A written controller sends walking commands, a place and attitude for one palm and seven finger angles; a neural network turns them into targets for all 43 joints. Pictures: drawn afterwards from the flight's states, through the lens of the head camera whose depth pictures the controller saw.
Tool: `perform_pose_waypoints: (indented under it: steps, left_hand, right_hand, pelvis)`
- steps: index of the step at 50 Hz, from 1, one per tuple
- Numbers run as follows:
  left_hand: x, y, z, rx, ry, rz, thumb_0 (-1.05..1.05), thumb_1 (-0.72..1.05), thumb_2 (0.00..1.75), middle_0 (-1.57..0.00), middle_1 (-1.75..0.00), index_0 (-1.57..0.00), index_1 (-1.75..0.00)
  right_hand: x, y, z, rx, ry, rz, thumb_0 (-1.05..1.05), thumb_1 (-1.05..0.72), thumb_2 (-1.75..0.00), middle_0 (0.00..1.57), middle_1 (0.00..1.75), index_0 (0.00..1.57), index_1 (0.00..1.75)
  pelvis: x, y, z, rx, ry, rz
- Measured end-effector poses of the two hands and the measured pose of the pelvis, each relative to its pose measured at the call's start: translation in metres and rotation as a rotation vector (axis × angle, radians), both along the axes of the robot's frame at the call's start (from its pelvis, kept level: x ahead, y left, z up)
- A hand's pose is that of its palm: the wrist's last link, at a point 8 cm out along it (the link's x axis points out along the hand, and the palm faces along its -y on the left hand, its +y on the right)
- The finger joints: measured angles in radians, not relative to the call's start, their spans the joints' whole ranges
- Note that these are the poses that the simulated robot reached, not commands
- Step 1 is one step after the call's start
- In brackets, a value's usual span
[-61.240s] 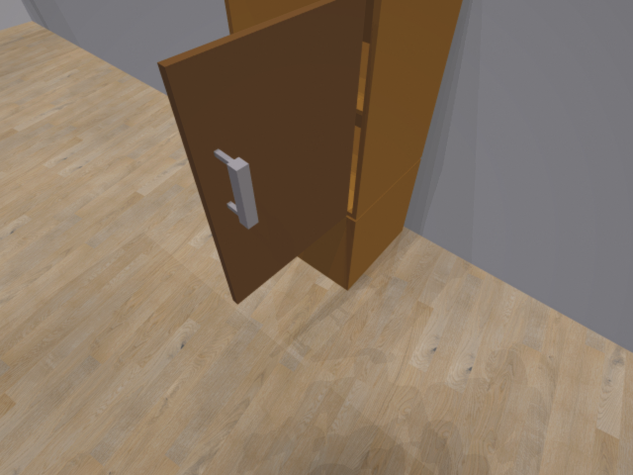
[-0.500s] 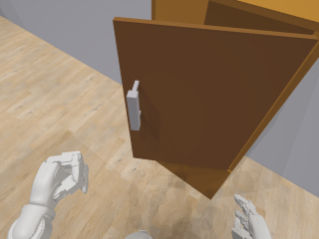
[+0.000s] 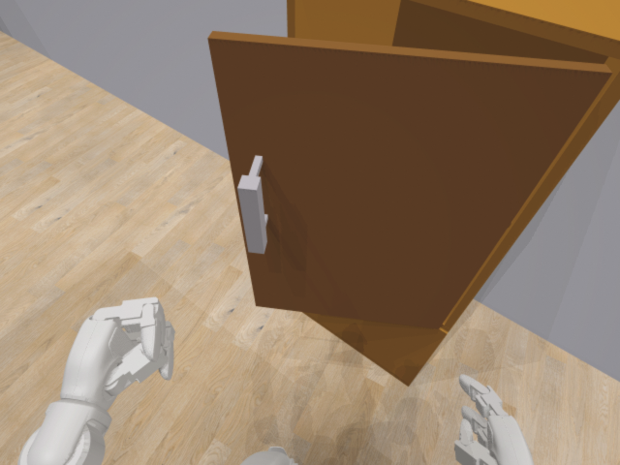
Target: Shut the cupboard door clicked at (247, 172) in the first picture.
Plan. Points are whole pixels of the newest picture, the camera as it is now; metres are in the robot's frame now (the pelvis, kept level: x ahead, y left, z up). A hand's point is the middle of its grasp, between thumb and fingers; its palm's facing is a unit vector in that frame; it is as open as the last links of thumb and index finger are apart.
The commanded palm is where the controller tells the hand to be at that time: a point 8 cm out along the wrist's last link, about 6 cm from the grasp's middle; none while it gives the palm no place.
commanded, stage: bring the fist close to the handle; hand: left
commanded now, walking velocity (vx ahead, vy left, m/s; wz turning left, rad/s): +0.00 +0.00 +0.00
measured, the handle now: (257, 206) +0.45 +0.11 +0.07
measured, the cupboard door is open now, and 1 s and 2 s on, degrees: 30 30 23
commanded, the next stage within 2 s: push the door shut along its arc in 1.32 s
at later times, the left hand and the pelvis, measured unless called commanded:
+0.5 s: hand (222, 306) +0.28 +0.13 +0.07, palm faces -0.08 -1.00 +0.00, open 3.1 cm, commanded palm +0.27 +0.19 +0.08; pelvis +0.01 -0.01 +0.00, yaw -1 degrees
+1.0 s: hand (263, 264) +0.34 +0.09 +0.08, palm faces -0.08 -1.00 +0.00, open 3.1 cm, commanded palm +0.32 +0.15 +0.08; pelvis +0.01 -0.02 +0.00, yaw -2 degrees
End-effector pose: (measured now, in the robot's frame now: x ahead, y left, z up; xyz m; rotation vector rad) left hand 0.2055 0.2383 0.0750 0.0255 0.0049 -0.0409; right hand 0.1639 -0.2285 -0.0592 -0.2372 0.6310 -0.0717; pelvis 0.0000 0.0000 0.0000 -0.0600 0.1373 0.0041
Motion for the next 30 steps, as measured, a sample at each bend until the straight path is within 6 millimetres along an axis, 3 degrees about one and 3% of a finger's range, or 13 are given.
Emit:
perform_pose_waypoints:
  steps: [14,30]
  left_hand:
    - [0.048,-0.027,0.000,-0.020,-0.012,-0.035,0.02,0.90,0.90,-1.30,-1.50,-1.30,-1.50]
    - [0.074,-0.057,-0.002,-0.015,-0.022,-0.025,0.01,0.90,0.90,-1.30,-1.50,-1.30,-1.50]
  right_hand:
    - [-0.004,-0.006,-0.007,0.011,0.046,-0.025,0.02,-0.91,-0.90,0.20,0.30,0.21,0.30]
    - [-0.009,-0.018,-0.015,0.019,0.114,-0.049,0.02,-0.91,-0.90,0.20,0.30,0.20,0.30]
  pelvis:
    - [0.004,-0.005,0.001,0.010,0.010,-0.008]
    - [0.010,-0.011,0.002,0.024,0.013,-0.018]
